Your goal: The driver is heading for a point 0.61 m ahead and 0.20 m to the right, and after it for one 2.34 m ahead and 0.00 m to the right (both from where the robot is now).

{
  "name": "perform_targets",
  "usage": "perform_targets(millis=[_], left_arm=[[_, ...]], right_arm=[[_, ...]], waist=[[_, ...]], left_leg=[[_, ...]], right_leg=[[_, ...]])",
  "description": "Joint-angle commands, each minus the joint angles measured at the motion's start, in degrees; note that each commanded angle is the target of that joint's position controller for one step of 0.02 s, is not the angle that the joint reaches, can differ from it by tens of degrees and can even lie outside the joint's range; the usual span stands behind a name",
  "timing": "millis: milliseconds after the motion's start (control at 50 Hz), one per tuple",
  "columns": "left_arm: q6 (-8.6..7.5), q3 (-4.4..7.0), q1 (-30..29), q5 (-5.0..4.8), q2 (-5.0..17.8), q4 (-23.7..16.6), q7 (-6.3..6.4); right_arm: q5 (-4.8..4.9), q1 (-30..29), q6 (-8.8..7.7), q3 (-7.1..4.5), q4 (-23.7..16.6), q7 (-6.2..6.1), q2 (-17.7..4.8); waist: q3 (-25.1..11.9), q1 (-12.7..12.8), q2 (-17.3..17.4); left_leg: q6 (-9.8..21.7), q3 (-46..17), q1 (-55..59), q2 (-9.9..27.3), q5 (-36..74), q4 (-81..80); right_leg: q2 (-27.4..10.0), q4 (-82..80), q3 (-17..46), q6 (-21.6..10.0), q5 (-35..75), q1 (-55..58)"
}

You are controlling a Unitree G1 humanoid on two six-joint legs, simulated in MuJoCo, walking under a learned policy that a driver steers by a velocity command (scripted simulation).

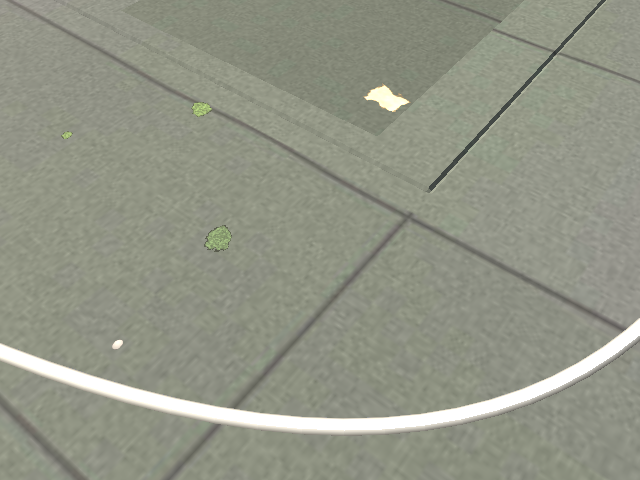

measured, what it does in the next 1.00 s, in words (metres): walks ahead, turning right: right foot, then left foot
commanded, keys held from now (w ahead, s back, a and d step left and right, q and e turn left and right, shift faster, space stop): w+e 0.70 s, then q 0.30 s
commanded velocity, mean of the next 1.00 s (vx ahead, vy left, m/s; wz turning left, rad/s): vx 0.43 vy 0.00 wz -0.38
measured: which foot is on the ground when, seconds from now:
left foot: down 0.00-0.12, up 0.14-0.58, down 0.60-1.00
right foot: up 0.00-0.08, down 0.10-0.60, up 0.62-0.98, down 1.00-1.00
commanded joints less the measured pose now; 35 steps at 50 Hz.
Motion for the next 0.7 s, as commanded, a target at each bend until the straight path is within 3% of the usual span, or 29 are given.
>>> perform_targets(millis=[20, 60, 80, 100, 120, 140, 160, 180, 200, 220, 240, 300, 400, 480, 540, 560, 580, 600, 620, 640, 660, 680, 700], left_arm=[[-0.91, 1.09, -6.46, 0.06, 4.51, -6.26, -1.11], [-0.73, 2.02, -2.83, 0.38, 6.23, -6.24, -1.45], [-0.56, 3.22, 3.67, 0.41, 8.0, -4.84, -1.34], [-0.3, 5.09, 12.85, 0.18, 11.37, -2.46, -0.73], [0.06, 6.9, 19.2, 0.31, 18.22, -1.99, 0.21], [-0.15, 6.12, 18.78, -0.62, 16.75, -2.69, 0.02], [-0.34, 4.98, 17.8, -0.12, 12.95, -2.84, 0.11], [-0.5, 4.53, 15.1, 0.24, 11.08, -3.25, 0.34], [-0.53, 4.13, 11.54, 0.43, 9.97, -3.89, 0.38], [-0.61, 3.56, 8.86, 0.82, 8.28, -4.74, 0.5], [-0.53, 3.39, 7.52, 1.18, 7.93, -5.5, 0.63], [-0.82, 3.94, 8.17, 0.68, 9.35, -5.39, 1.46], [-0.11, 4.5, 12.42, -0.06, 10.8, -3.6, 2.85], [0.6, 4.59, 15.81, -0.54, 10.58, -1.98, 3.13], [1.28, 4.79, 15.29, -0.27, 10.51, -1.91, 3.46], [1.5, 4.68, 14.39, -0.19, 10.02, -2.16, 3.41], [1.46, 4.01, 13.76, 0.04, 8.18, -2.67, 3.2], [1.24, 2.74, 13.87, 0.93, 4.93, -3.8, 2.95], [0.67, 1.66, 22.26, -0.6, 1.65, -5.29, 2.84], [0.55, 2.55, 21.92, -1.24, 7.78, -3.81, 3.06], [0.82, 3.53, 15.43, -0.94, 11.05, -4.34, 3.02], [1.07, 3.64, 12.13, -0.37, 10.63, -5.02, 3.1], [1.05, 3.79, 9.97, 0.19, 9.89, -5.84, 2.9]], right_arm=[[0.44, 0.6, 0.53, -2.65, -1.42, -0.67, -9.96], [0.48, -1.03, 1.39, -3.11, -1.97, -1.23, -11.37], [0.41, -2.07, 2.05, -3.16, -2.42, -1.62, -11.62], [-0.03, -1.53, 2.37, -2.64, -3.25, -2.18, -10.47], [-1.42, 3.08, 1.33, -0.8, -5.91, -1.95, -5.59], [-1.53, 3.11, -0.79, 0.33, -6.32, -0.96, -3.53], [0.74, -1.74, -2.58, -0.89, -7.3, 0.13, -8.35], [1.73, -5.81, -3.52, -0.73, -8.67, 0.41, -8.54], [0.79, -7.25, -3.77, -0.71, -8.93, 0.08, -7.96], [-0.41, -7.33, -3.33, -1.26, -8.83, -0.35, -8.54], [-0.88, -6.69, -2.65, -1.37, -9.02, -0.37, -8.18], [-1.36, -6.54, -1.13, -1.1, -9.79, -0.71, -6.14], [-0.97, -17.4, -1.38, -0.13, -12.99, -0.4, -3.47], [0.01, -21.93, -2.17, -0.58, -14.87, 0.51, -4.99], [0.18, -20.03, -2.92, -1.49, -14.74, 0.93, -6.93], [0.16, -16.5, -3.19, -1.97, -13.87, 0.76, -7.53], [-0.38, -10.73, -3.47, -2.84, -12.71, 0.36, -9.11], [-1.22, -1.96, -3.5, -3.7, -12.04, -0.19, -12.2], [-1.47, 2.65, -2.57, -4.78, -10.0, -0.05, -16.13], [0.04, 1.69, -2.21, -3.76, -10.64, 0.24, -10.78], [0.05, -0.68, -1.85, -2.82, -11.32, -0.04, -7.22], [-0.54, -3.46, -1.47, -2.36, -11.54, -0.1, -6.41], [-0.75, -5.08, -1.24, -2.0, -11.07, -0.15, -5.31]], waist=[[3.29, 0.17, 5.42], [0.02, 2.82, 6.97], [-3.91, 6.62, 6.77], [-9.2, 10.48, 4.56], [-16.68, 9.75, -7.14], [-23.24, 8.52, -11.56], [-18.41, 10.51, -6.98], [-11.68, 9.81, -2.94], [-6.68, 7.41, 2.16], [-4.69, 5.5, 2.25], [-3.88, 4.06, 0.79], [-2.82, 3.1, 0.08], [-0.78, 7.07, -1.15], [-0.45, 8.51, -1.89], [-0.88, 6.76, -3.72], [-1.98, 4.77, -4.33], [-6.05, 1.85, -3.55], [-14.32, -1.7, 2.19], [-20.68, 1.96, 21.2], [-17.26, 0.76, 16.5], [-9.79, -0.92, 10.6], [-5.47, -0.09, 6.83], [-2.13, 0.8, 6.65]], left_leg=[[7.18, -3.44, 2.69, 18.89, 24.05, 0.44], [5.58, -1.39, 4.18, 18.56, 42.1, 8.19], [4.22, 0.72, 2.81, 17.06, 50.23, 17.45], [2.19, 2.58, -4.55, 14.37, 47.7, 30.72], [-1.41, 3.29, -26.95, 7.64, 21.99, 53.02], [-3.1, -6.92, -42.38, -1.41, -16.62, 66.08], [-1.65, -12.62, -48.68, 2.83, -14.14, 68.87], [-0.56, -11.5, -49.45, 5.39, -9.31, 66.19], [-0.62, -10.92, -47.21, 7.61, -5.61, 60.57], [-1.06, -10.96, -43.19, 9.29, -3.15, 55.86], [-1.71, -10.98, -40.19, 9.64, -1.87, 53.96], [-4.48, -9.52, -38.55, 9.01, 2.05, 47.11], [-5.97, -8.77, -34.3, 5.22, 19.75, 25.69], [-4.96, -10.49, -32.31, 3.53, 20.37, 18.52], [-2.79, -11.21, -29.25, 3.23, 13.4, 15.95], [-1.53, -10.17, -24.36, 3.0, 12.64, 14.11], [0.6, -10.68, -14.34, 4.76, 12.95, 13.02], [4.31, -19.6, 0.95, 14.32, 9.78, 14.56], [13.97, -45.71, 18.83, 26.89, -0.93, 10.47], [13.27, -50.74, 16.85, 27.79, -12.94, 7.68], [10.48, -41.26, 9.93, 24.98, -11.88, 6.74], [8.88, -33.7, 2.96, 22.42, -4.61, 5.73], [8.47, -28.55, -2.22, 20.27, 1.51, 4.34]], right_leg=[[0.55, -1.79, -0.36, -2.32, -4.51, -2.63], [3.7, -1.66, -3.83, -4.27, -10.29, 4.16], [6.21, -3.04, -5.78, -5.63, -10.25, 12.99], [6.86, -3.77, -3.57, -7.7, -8.45, 27.41], [-7.07, -4.22, 20.55, -16.07, -10.45, 49.98], [-14.7, -15.43, 46.45, -23.21, -19.3, 60.26], [-13.45, -17.48, 41.31, -19.96, -22.92, 57.41], [-11.16, -17.66, 33.15, -17.65, -20.14, 49.7], [-8.85, -18.42, 27.1, -16.09, -14.1, 40.63], [-6.95, -19.6, 23.02, -15.14, -8.42, 34.38], [-5.66, -20.95, 21.62, -15.24, -5.33, 30.38], [-3.82, -22.74, 17.01, -16.05, 1.37, 24.69], [0.44, -21.72, 12.89, -11.79, -3.7, 21.32], [-1.58, -17.98, 18.29, -10.73, -7.64, 26.02], [-3.3, -12.77, 23.09, -9.65, -6.0, 30.55], [-2.48, -10.1, 23.32, -8.83, -3.95, 30.24], [0.44, -3.3, 21.41, -7.15, -1.53, 28.12], [4.09, 12.17, 16.63, -5.03, -9.22, 20.91], [11.98, 30.1, 9.22, -1.12, -36.72, -0.03], [6.77, 37.77, 10.23, -0.33, -36.47, -7.27], [4.79, 39.57, 9.29, 0.15, -30.88, -8.87], [2.9, 38.7, 7.4, 0.64, -26.68, -7.27], [1.46, 36.23, 7.15, 0.9, -23.96, -6.43]])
